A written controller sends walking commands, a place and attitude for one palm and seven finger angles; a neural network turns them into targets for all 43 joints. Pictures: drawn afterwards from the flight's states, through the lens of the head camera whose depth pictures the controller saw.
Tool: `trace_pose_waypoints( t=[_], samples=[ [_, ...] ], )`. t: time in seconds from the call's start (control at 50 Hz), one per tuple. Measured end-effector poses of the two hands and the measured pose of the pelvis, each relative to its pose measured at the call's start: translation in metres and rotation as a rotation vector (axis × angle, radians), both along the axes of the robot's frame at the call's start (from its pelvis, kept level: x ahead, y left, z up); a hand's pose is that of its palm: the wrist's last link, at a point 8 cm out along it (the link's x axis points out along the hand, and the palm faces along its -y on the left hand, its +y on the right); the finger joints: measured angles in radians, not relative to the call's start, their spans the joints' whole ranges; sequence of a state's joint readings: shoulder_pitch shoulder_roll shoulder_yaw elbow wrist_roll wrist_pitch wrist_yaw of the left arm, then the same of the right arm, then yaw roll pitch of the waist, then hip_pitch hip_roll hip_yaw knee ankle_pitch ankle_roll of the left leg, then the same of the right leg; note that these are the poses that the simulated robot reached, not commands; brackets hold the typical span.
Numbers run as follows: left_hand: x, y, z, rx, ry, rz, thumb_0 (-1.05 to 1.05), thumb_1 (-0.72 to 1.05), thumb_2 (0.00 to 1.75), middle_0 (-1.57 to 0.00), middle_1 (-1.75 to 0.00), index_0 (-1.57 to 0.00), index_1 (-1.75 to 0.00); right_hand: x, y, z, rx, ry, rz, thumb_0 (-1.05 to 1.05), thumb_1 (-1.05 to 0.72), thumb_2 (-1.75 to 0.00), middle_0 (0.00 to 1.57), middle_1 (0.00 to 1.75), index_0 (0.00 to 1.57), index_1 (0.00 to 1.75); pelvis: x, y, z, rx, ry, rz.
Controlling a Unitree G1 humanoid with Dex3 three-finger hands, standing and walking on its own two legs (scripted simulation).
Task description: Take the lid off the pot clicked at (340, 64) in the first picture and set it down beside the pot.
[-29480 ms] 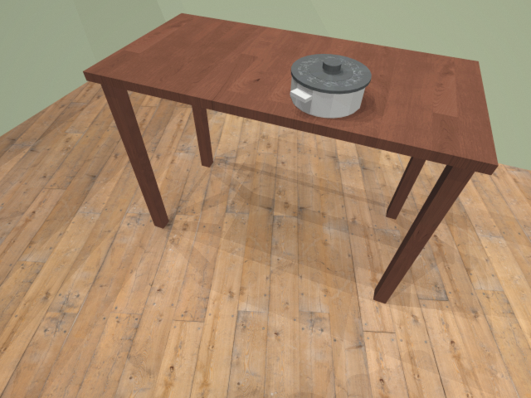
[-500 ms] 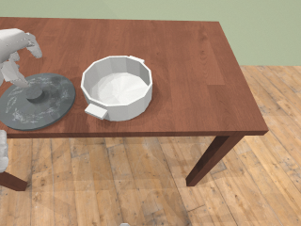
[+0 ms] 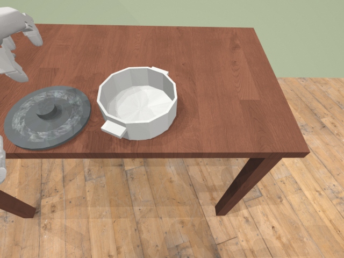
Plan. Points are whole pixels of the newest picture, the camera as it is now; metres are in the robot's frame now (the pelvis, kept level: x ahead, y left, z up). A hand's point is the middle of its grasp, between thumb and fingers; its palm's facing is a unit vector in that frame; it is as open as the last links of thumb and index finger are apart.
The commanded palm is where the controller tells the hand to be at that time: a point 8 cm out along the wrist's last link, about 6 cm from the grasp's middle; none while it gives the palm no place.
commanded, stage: raise the empty hand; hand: left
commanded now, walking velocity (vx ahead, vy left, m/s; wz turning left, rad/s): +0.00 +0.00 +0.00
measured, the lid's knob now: (45, 109) +0.47 +0.31 +0.05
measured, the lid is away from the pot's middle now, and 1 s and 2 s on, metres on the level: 0.24 0.24 0.24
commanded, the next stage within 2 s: draw the hand back to the body in 0.04 s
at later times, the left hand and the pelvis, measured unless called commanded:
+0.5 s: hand (15, 69) +0.44 +0.30 +0.20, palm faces -0.26 -0.09 -0.96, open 11.0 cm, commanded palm +0.41 +0.30 +0.27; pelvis +0.00 -0.01 +0.00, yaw +0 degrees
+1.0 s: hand (28, 54) +0.40 +0.22 +0.27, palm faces +0.40 -0.88 -0.25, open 10.6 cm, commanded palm +0.33 +0.27 +0.26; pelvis +0.01 -0.04 +0.01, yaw -3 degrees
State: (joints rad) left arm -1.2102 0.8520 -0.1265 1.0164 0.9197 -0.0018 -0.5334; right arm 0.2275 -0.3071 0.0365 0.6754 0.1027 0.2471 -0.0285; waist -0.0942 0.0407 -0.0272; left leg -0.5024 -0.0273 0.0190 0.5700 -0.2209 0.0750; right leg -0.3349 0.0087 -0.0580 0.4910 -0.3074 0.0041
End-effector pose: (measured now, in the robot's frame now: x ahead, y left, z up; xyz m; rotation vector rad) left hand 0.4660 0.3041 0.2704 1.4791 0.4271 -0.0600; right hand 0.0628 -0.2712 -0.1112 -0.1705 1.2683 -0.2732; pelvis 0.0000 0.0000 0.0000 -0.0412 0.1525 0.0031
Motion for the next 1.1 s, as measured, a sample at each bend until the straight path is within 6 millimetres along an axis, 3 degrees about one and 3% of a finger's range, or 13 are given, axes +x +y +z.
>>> trace_pose_waypoints(
  t=[0.34, 0.46, 0.64, 0.74, 0.82, 0.94, 1.1],
  samples=[
    [-0.006, -0.002, -0.005, 0.013, -0.016, -0.003, 0.00, -0.03, 0.70, -0.39, -0.82, -0.39, -0.82, 0.003, -0.006, 0.002, 0.019, -0.004, -0.014, 0.00, -0.90, -0.90, 0.20, 0.30, 0.20, 0.30, 0.003, -0.005, 0.002, 0.007, -0.007, -0.008],
    [-0.022, -0.009, -0.012, 0.016, -0.032, -0.043, 0.00, -0.03, 0.70, -0.39, -0.82, -0.39, -0.82, 0.021, -0.005, 0.003, 0.038, -0.051, 0.012, 0.01, -0.90, -0.90, 0.20, 0.30, 0.20, 0.30, 0.002, -0.006, 0.003, 0.008, -0.021, -0.006],
    [-0.058, -0.002, -0.013, 0.015, -0.044, -0.020, 0.00, -0.03, 0.70, -0.39, -0.82, -0.39, -0.82, 0.059, 0.002, 0.010, 0.055, -0.156, 0.083, 0.01, -0.90, -0.90, 0.20, 0.30, 0.20, 0.30, -0.004, -0.009, 0.004, 0.008, -0.053, 0.007],
    [-0.080, -0.017, -0.011, -0.640, -0.481, -0.085, 0.00, -0.04, 0.70, -0.39, -0.82, -0.39, -0.82, 0.075, 0.013, 0.020, 0.047, -0.265, 0.166, 0.01, -0.90, -0.90, 0.20, 0.30, 0.20, 0.30, -0.005, -0.015, 0.008, 0.022, -0.105, -0.010],
    [-0.091, -0.033, -0.014, -0.941, -0.724, -0.060, 0.00, -0.03, 0.70, -0.39, -0.82, -0.39, -0.82, 0.083, 0.015, 0.030, 0.035, -0.323, 0.190, 0.01, -0.90, -0.90, 0.20, 0.30, 0.20, 0.30, -0.001, -0.025, 0.011, 0.029, -0.134, -0.025],
    [-0.101, -0.040, -0.002, -1.070, -0.919, 0.006, 0.00, 0.03, 0.72, -0.38, -0.78, -0.37, -0.78, 0.089, -0.004, 0.037, 0.013, -0.392, 0.166, 0.01, -0.90, -0.89, 0.20, 0.30, 0.20, 0.30, 0.006, -0.038, 0.013, 0.031, -0.160, -0.050],
    [-0.125, -0.045, -0.005, -1.065, -0.957, 0.053, 0.00, 0.18, 0.75, -0.34, -0.69, -0.34, -0.70, 0.090, -0.042, 0.030, -0.014, -0.370, 0.134, 0.01, -0.90, -0.90, 0.20, 0.30, 0.20, 0.30, 0.016, -0.055, 0.013, 0.039, -0.168, -0.060]
  ],
)
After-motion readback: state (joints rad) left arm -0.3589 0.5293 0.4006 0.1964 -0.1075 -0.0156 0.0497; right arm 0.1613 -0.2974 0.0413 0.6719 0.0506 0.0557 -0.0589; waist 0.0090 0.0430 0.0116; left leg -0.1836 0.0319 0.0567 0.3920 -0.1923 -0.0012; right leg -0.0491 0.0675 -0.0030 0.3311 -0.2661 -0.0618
